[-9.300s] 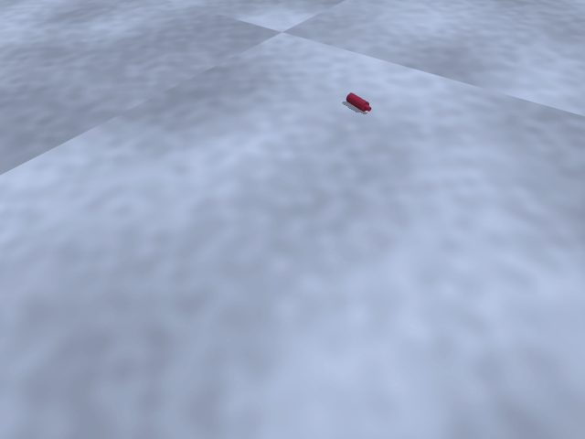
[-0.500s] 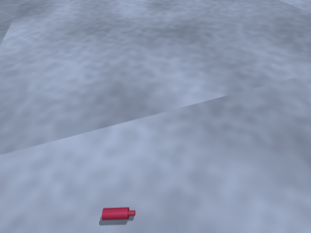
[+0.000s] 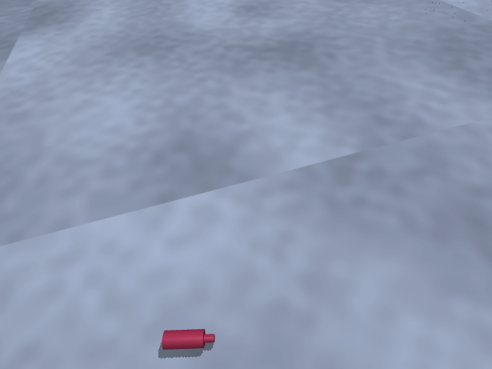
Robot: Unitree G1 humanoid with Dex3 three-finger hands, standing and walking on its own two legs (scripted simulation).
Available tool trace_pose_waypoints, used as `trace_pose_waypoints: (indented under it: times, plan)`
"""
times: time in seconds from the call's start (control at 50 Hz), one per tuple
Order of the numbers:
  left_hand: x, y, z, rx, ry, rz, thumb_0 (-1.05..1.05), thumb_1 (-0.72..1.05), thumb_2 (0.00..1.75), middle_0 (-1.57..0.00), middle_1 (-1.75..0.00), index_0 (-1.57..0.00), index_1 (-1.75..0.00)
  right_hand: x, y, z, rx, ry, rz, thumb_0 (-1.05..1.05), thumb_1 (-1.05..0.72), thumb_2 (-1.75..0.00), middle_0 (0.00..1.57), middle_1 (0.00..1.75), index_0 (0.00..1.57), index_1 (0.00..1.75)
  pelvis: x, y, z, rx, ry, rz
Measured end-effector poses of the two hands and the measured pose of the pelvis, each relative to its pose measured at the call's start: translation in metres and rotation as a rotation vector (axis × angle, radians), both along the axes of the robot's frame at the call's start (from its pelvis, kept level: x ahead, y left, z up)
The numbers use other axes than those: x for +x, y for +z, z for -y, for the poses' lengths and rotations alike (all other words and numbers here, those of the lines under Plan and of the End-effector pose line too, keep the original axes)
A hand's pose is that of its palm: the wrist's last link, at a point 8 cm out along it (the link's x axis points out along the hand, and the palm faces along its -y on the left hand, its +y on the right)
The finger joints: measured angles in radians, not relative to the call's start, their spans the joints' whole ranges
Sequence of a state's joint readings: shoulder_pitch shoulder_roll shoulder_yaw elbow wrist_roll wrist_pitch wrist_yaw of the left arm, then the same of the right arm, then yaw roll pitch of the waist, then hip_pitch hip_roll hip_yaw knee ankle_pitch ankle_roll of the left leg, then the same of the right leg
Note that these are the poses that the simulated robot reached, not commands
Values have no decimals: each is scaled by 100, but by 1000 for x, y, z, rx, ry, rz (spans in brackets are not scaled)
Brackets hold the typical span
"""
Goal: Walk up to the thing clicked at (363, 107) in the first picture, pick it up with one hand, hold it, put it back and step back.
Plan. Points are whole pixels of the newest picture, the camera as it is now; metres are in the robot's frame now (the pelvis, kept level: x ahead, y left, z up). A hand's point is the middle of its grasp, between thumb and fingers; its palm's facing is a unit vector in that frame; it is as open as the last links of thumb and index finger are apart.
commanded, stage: stand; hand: left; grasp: from above
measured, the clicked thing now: (189, 339) +0.38 +0.27 -0.75
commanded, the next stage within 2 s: rise first in 0.70 s
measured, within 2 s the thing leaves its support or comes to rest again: neither
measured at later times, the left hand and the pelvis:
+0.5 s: hand out of the picture +0.08 +0.25 -0.15, palm faces -0.03 -0.93 -0.35, open 7.4 cm; pelvis +0.00 +0.00 +0.00, yaw +0 degrees
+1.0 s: hand out of the picture +0.13 +0.25 -0.17, palm faces -0.01 -0.94 -0.34, open 8.5 cm; pelvis -0.02 +0.01 -0.02, yaw +1 degrees
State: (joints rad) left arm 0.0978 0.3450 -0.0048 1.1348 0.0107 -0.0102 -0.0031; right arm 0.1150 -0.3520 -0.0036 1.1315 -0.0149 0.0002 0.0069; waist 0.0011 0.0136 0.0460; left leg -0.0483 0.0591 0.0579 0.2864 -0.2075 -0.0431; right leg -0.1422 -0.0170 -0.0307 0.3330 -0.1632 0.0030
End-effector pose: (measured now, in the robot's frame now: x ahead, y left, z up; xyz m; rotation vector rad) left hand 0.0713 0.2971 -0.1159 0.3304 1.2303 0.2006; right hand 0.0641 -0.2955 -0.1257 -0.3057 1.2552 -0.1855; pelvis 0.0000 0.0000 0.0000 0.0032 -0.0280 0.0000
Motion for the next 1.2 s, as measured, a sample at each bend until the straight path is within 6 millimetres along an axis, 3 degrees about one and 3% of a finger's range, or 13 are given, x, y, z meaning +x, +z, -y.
trace_pose_waypoints:
  times: [0.7,0.86,1.02,1.2]
  plan:
    - [-2,-2,0,-3,-8,-1,1,90,90,-21,-30,-20,-30,-7,1,0,-3,-14,-9,1,-91,-90,20,30,20,30,-1,0,-1,-2,-1,3]
    - [8,-2,1,-11,13,50,1,88,91,-20,-33,-19,-32,-1,3,-5,-7,-17,46,1,-91,-90,20,30,20,30,-3,-2,-3,-1,10,-19]
    - [56,-14,-2,-15,-41,130,1,55,94,-15,-66,-15,-65,10,-5,-36,40,-3,168,1,-92,-90,20,30,20,30,-19,-17,-6,1,18,-128]
    - [51,-34,-10,42,-114,85,1,-7,98,-8,-101,-10,-99,19,-19,-61,75,4,246,1,-90,-89,20,30,20,30,-21,-38,-18,-9,19,-202]
